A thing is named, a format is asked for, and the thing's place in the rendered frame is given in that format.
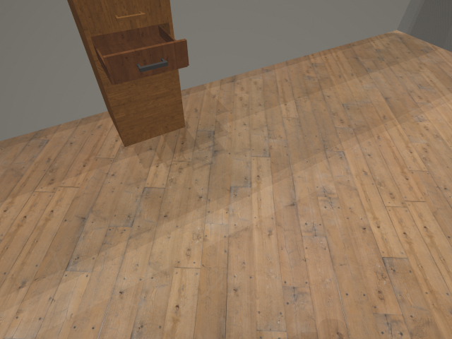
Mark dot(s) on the cabinet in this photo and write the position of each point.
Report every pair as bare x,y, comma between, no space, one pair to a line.
146,107

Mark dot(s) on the drawer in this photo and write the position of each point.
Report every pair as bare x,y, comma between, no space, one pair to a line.
120,52

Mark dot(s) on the handle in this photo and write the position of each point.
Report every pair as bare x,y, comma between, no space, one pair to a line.
153,66
131,17

